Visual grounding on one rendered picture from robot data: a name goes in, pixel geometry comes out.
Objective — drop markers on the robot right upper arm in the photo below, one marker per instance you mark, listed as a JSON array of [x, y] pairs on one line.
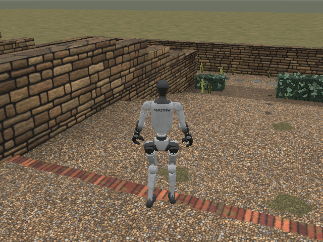
[[180, 114]]

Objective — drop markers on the right robot hand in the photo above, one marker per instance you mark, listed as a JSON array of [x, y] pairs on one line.
[[186, 140]]

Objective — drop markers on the robot right shin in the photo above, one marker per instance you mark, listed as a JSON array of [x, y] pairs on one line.
[[172, 181]]

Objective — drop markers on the robot left upper arm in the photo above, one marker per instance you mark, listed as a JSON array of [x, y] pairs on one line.
[[143, 114]]

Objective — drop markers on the robot right forearm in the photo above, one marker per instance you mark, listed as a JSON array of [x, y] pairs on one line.
[[186, 132]]

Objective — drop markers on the left robot hand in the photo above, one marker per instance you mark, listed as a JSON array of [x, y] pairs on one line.
[[139, 137]]

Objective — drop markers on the robot left forearm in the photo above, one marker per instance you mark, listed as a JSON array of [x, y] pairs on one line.
[[137, 131]]

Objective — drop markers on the robot left thigh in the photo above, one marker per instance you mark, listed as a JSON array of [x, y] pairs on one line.
[[151, 155]]

